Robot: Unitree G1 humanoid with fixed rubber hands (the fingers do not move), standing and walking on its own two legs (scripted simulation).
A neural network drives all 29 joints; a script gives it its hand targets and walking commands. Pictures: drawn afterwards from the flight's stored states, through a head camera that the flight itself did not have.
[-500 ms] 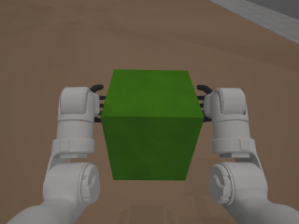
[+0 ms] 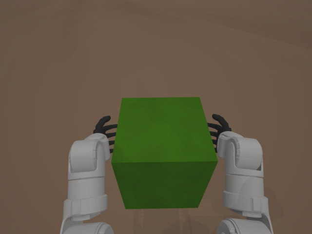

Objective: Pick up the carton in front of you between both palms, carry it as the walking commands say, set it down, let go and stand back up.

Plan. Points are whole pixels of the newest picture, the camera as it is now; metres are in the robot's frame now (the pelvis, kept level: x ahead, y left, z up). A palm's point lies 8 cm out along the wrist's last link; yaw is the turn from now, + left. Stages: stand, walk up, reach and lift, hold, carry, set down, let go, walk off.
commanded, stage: carry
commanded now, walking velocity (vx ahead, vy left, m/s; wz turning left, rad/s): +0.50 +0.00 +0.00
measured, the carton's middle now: (161, 154) +0.33 -0.01 +0.00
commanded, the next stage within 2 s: none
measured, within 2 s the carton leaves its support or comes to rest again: neither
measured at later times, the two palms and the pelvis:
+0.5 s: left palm (104, 78) +0.58 +0.17 +0.08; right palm (195, 79) +0.56 -0.13 +0.09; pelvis +0.31 +0.04 +0.00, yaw -3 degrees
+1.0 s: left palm (126, 34) +0.88 +0.13 +0.08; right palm (195, 33) +0.89 -0.17 +0.08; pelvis +0.62 -0.03 +0.01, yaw +0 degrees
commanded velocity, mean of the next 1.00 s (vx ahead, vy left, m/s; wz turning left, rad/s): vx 0.50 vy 0.00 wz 0.00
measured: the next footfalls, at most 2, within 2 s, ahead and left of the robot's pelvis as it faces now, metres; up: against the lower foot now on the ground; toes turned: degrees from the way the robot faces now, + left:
left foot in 0.26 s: +0.34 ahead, +0.13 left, +0.00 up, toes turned +8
right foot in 0.72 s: +0.64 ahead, -0.12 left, +0.00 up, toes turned -13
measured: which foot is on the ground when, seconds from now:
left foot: up 0.00-0.24, down 0.26-0.76, up 0.78-1.00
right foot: down 0.00-0.28, up 0.30-0.70, down 0.72-1.00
